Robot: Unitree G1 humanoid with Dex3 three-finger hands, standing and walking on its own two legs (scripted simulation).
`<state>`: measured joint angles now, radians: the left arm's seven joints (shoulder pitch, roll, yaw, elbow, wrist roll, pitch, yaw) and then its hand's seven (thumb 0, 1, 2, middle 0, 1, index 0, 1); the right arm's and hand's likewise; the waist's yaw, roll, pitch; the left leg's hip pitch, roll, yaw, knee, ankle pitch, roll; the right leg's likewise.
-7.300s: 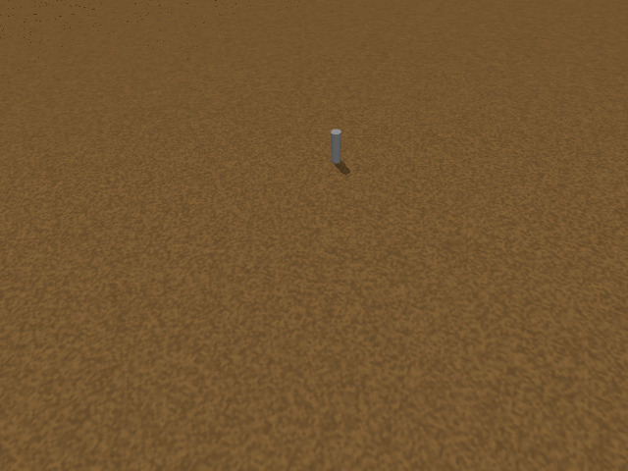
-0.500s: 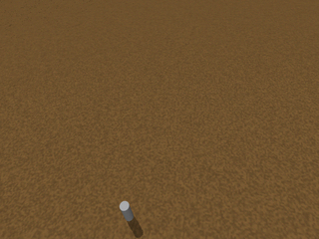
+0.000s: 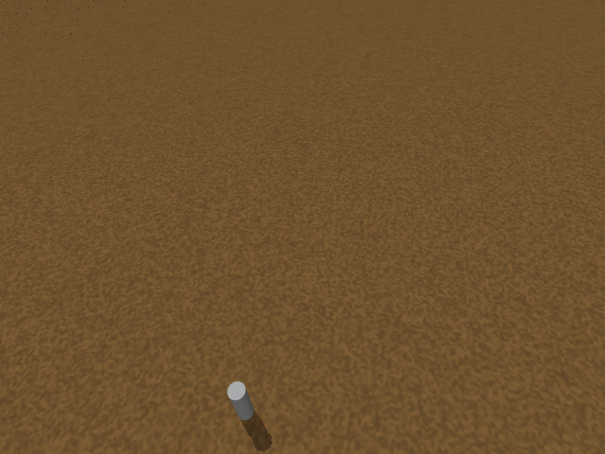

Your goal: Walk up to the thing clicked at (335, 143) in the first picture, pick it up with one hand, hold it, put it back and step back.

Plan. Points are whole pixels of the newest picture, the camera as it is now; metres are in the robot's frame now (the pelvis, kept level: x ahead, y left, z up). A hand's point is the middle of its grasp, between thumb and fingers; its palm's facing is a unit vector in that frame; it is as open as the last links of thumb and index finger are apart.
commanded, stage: stand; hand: left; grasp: from the side
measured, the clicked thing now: (241, 401) +0.45 +0.24 -0.69
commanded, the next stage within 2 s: go down in 0.38 s
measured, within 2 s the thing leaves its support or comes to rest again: neither
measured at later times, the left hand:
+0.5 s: hand out of the picture +0.07 +0.25 -0.16, palm faces -0.03 -0.94 -0.35, open 7.4 cm
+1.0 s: hand out of the picture +0.15 +0.27 -0.18, palm faces +0.06 -0.94 -0.35, open 16.2 cm
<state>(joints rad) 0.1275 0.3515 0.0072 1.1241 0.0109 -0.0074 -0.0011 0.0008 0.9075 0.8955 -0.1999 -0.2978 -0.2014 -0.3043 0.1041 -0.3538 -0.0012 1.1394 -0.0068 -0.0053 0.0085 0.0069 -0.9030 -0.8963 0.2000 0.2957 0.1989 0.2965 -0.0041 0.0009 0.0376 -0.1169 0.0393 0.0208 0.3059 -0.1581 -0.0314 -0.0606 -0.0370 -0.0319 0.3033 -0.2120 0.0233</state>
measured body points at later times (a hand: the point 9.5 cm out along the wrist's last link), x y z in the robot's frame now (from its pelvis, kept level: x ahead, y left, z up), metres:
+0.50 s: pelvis +0.00 +0.00 +0.00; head +0.01 +0.00 +0.45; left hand +0.07 +0.30 -0.13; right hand +0.07 -0.30 -0.13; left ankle +0.01 +0.14 -0.75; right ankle -0.03 -0.13 -0.75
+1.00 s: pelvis -0.01 +0.01 -0.04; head +0.06 +0.01 +0.40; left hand +0.14 +0.32 -0.15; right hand +0.10 -0.26 -0.15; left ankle +0.01 +0.14 -0.75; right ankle -0.03 -0.13 -0.75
